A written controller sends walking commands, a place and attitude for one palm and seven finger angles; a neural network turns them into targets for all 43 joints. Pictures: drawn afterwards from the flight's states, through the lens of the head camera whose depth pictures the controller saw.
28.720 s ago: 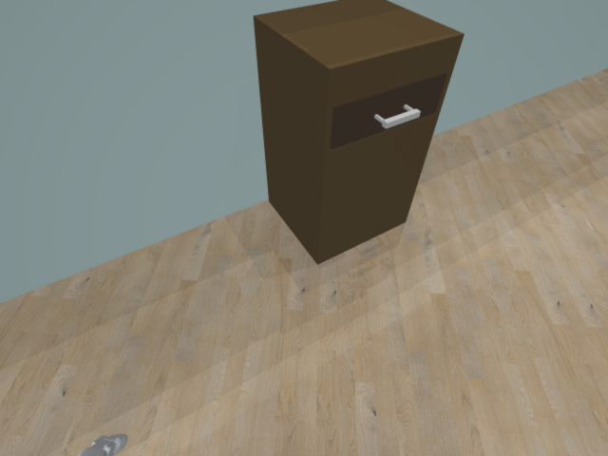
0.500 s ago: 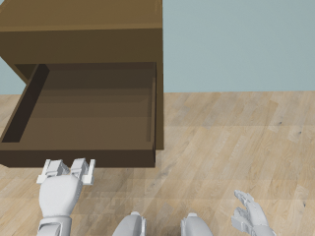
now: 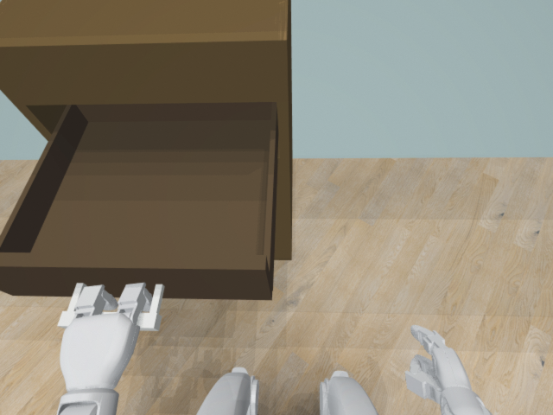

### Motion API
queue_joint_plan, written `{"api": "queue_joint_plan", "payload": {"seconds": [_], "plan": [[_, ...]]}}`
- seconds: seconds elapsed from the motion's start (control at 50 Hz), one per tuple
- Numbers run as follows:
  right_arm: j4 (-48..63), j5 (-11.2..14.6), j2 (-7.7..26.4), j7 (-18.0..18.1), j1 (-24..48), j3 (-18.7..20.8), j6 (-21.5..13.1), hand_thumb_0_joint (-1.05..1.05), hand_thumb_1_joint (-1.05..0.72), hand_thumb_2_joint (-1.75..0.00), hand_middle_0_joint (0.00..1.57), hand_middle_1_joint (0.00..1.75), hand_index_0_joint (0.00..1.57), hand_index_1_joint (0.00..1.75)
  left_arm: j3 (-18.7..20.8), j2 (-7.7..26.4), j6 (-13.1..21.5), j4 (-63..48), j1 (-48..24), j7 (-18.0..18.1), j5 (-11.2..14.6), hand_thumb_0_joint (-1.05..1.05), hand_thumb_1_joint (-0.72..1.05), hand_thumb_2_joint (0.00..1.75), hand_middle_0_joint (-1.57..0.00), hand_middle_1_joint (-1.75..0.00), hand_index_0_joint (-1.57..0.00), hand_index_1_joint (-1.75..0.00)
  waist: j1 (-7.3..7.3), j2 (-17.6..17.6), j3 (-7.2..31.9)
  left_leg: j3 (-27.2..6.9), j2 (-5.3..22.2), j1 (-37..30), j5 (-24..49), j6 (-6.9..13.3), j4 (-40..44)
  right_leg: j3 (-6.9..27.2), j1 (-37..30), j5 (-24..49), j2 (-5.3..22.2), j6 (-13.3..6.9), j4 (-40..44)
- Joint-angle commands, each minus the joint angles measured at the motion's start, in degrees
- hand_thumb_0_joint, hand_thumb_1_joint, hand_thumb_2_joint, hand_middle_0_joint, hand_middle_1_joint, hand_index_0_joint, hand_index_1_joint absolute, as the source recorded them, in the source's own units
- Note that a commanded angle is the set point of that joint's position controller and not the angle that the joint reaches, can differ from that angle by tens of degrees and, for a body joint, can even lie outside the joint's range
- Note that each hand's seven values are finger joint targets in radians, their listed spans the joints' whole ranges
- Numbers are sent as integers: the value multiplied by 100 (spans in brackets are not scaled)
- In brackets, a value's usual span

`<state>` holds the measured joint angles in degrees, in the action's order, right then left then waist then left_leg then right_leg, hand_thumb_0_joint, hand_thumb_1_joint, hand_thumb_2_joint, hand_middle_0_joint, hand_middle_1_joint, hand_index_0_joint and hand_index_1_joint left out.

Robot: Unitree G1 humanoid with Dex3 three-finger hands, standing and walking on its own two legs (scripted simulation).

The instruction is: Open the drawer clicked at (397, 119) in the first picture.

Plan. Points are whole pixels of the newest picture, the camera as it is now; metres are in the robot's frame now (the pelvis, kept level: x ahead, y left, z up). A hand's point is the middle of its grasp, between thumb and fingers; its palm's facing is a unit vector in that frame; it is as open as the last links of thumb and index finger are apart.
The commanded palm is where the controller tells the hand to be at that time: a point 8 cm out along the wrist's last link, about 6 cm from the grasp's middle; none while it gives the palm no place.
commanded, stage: open the thumb to release the handle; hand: left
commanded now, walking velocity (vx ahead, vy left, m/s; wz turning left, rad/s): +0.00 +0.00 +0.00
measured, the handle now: (114, 306) +0.26 +0.26 -0.02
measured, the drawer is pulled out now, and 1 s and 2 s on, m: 0.30 0.30 0.30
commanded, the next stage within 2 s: lift the hand off the handle in 0.52 s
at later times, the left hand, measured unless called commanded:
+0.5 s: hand (122, 342) +0.22 +0.24 -0.04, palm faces -0.04 -0.04 -1.00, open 11.5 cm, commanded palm +0.20 +0.25 +0.00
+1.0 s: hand (122, 340) +0.22 +0.24 -0.04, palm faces -0.03 -0.05 -1.00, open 13.6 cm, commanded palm +0.21 +0.24 +0.02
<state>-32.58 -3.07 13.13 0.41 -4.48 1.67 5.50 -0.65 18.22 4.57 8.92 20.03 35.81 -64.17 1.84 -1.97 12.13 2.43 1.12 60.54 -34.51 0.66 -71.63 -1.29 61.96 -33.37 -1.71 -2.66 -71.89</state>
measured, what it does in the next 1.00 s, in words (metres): stands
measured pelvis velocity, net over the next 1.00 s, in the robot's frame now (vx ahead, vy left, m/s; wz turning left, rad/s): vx -0.02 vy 0.00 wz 0.03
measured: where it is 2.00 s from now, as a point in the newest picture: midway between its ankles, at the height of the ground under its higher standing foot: outside the picture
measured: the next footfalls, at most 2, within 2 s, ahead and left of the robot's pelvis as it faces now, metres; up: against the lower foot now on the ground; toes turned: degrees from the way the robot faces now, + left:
none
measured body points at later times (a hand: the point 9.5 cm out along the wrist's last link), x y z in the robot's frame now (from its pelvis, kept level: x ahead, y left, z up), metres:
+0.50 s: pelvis -0.02 -0.01 +0.00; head +0.07 -0.03 +0.44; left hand +0.21 +0.24 +0.01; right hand +0.16 -0.25 -0.12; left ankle -0.01 +0.11 -0.63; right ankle +0.00 -0.09 -0.63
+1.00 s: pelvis -0.02 +0.00 +0.01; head +0.06 -0.02 +0.45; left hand +0.22 +0.24 +0.01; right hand +0.16 -0.23 -0.12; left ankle -0.01 +0.12 -0.63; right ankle +0.00 -0.09 -0.63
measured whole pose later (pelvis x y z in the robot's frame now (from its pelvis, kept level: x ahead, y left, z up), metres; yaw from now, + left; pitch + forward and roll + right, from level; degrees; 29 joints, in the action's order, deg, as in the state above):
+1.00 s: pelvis -0.02 +0.00 +0.01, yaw +1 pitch +21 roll +0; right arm -36.4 -2.4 13.2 3.2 -6.4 2.1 4.3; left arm -3.6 18.5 2.8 19.0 8.4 34.1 -63.7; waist 2.1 -2.8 11.0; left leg 0.3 0.4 59.3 -30.9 0.7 -69.6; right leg -3.3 59.3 -30.1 -1.1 -2.7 -68.7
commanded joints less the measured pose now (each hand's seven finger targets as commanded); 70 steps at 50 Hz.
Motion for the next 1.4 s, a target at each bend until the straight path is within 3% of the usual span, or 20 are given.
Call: {"api": "queue_joint_plan", "payload": {"seconds": [0.0, 0.02, 0.04, 0.14, 0.16, 0.26, 0.3, 0.4, 0.56, 0.58, 0.6, 0.62, 0.66, 0.74, 0.8, 0.9, 0.96, 1.04, 1.26, 1.38], "plan": [[506, -36, 696, 122, 204, 267, -206, 0, -90, -90, 20, 30, 20, 30, 438, 861, -195, -435, -1010, 211, 7, 0, 90, 90, -40, -135, -40, -135, -302, 462, 1418, -266, -261, -901, 1947, 128, 506, 234, -1065, 2731, 4, 54, 1013], [460, -56, 664, 162, 86, 316, -235, 0, -90, -90, 20, 30, 20, 30, 627, 897, -152, -324, -1107, 239, -44, 0, 83, 87, -40, -134, -40, -134, -158, 379, 1564, -221, -269, -890, 1857, 114, 493, 190, -1044, 2429, 1, 69, 972], [457, -49, 646, 175, 43, 313, -282, 0, -90, -90, 20, 30, 20, 30, 578, 825, -145, -73, -808, 233, -43, 0, 76, 84, -39, -134, -39, -134, -143, 373, 1467, -206, -274, -854, 1820, 121, 486, 143, -1083, 2410, -7, 55, 999], [537, 12, 675, 209, 13, 319, -253, 0, -90, -90, 20, 30, 20, 30, 638, 982, -310, -151, -471, 169, 96, 0, 41, 69, -36, -130, -36, -130, 44, 275, 1974, -178, -325, -1168, 2101, 105, 651, 215, -1595, 2761, -29, 39, 1067], [537, 34, 684, 217, 56, 304, -238, 0, -90, -90, 20, 30, 20, 30, 604, 982, -372, -201, -556, 147, 128, 0, 34, 66, -36, -129, -36, -129, 31, 126, 2022, -196, -328, -1246, 2169, 104, 678, 186, -1594, 2781, -30, 21, 1072], [466, 67, 677, 300, 87, 251, -232, 0, -90, -90, 20, 30, 20, 30, 473, 944, -450, 87, -950, 5, 207, 0, -1, 51, -33, -125, -33, -125, -131, 608, 1454, -199, -285, -911, 1588, 144, 794, 195, -1534, 2100, -12, 78, 1374], [449, 65, 660, 334, 71, 256, -270, 0, -90, -90, 20, 30, 20, 30, 502, 974, -365, 245, -960, -60, 185, 0, -15, 45, -32, -124, -32, -124, -87, 648, 1344, -181, -290, -790, 1414, 145, 799, 244, -1510, 1870, -3, 87, 1410], [453, 59, 649, 320, 80, 261, -310, 0, -90, -90, 20, 30, 20, 30, 448, 976, -205, 225, -1104, -95, 126, 0, -50, 30, -30, -120, -30, -120, -48, 276, 1339, -175, -299, -872, 1334, 142, 838, 236, -1350, 1552, 6, 45, 1421], [399, 61, 676, 302, 50, 287, -333, 0, -90, -90, 20, 30, 20, 30, 431, 961, -176, 378, -1496, -48, 123, 0, -50, 30, -30, -120, -30, -120, -104, 320, 1348, -200, -292, -754, 1144, 151, 836, 223, -1228, 1182, 1, 39, 1457], [372, 65, 669, 307, 62, 289, -333, 0, -90, -90, 20, 30, 20, 30, 419, 987, -165, 351, -1628, -35, 118, 0, -50, 30, -30, -120, -30, -120, -93, 321, 1412, -172, -292, -738, 1109, 152, 814, 277, -1225, 1133, 26, 64, 1477], [609, 78, 652, 276, 80, 326, -353, 0, -90, -90, 20, 30, 20, 30, 367, 929, -170, -479, -1028, -45, 233, 0, -50, 30, -30, -120, -30, -120, 116, 50, 1861, -160, -314, -1172, 1316, 150, 1010, 294, -1682, 1340, 13, 22, 1556], [573, 86, 643, 278, 88, 306, -333, 0, -90, -90, 20, 30, 20, 30, 342, 970, -266, -422, -920, -8, 243, 0, -50, 30, -30, -120, -30, -120, 27, 119, 1866, -164, -316, -1293, 1407, 143, 1065, 251, -1692, 1472, 9, 36, 1566], [537, 100, 664, 292, 56, 288, -325, 0, -90, -90, 20, 30, 20, 30, 285, 850, -376, -245, -969, -19, 290, 0, -50, 30, -30, -120, -30, -120, -106, 346, 1627, -225, -288, -1239, 1426, 147, 1085, 171, -1626, 1537, -7, 51, 1591], [391, 75, 646, 350, 77, 245, -337, 0, -90, -90, 20, 30, 20, 30, 283, 918, -318, 170, -1526, -45, 113, 0, -50, 30, -30, -120, -30, -120, -182, 595, 1094, -203, -273, -825, 1010, 159, 1013, 220, -1329, 1032, 21, 82, 1687], [342, 54, 642, 353, 35, 262, -380, 0, -90, -90, 20, 30, 20, 30, 311, 983, -169, 163, -1836, 7, 17, 0, -50, 30, -30, -120, -30, -120, -148, 196, 1146, -210, -281, -1010, 1045, 157, 1012, 161, -1138, 952, 16, 34, 1614], [333, 45, 652, 331, -33, 291, -372, 0, -90, -90, 20, 30, 20, 30, 254, 944, -180, 161, -2016, 13, 38, 0, -50, 30, -30, -120, -30, -120, -110, 61, 1555, -227, -283, -1297, 1366, 152, 1034, 129, -1264, 1321, -18, 18, 1540], [395, 60, 663, 329, -29, 297, -355, 0, -90, -90, 20, 30, 20, 30, 321, 988, -275, -87, -1800, 48, 138, 0, -50, 30, -30, -120, -30, -120, -105, 20, 1815, -245, -284, -1563, 1636, 143, 1123, 101, -1507, 1655, -34, 21, 1563], [393, 81, 657, 368, -13, 284, -342, 0, -90, -90, 20, 30, 20, 30, 369, 1068, -304, -241, -1900, 57, 175, 0, -50, 30, -30, -120, -30, -120, -117, 197, 1672, -252, -276, -1617, 1603, 150, 1236, 92, -1609, 1617, -32, 51, 1681], [503, 40, 658, 301, 31, 249, -333, 0, -90, -90, 20, 30, 20, 30, 294, 983, -266, -783, -1490, 119, 176, 0, -50, 30, -30, -120, -30, -120, -97, -198, 1565, -294, -237, -2241, 2147, 111, 1511, -52, -1654, 1963, -63, -20, 1770], [596, 45, 665, 192, 24, 249, -258, 0, -90, -90, 20, 30, 20, 30, 81, 784, -480, -1027, -1040, 94, 187, 0, -50, 30, -30, -120, -30, -120, -128, -90, 1424, -306, -197, -2533, 2452, 85, 1667, -106, -1790, 2208, -71, -9, 1900]]}}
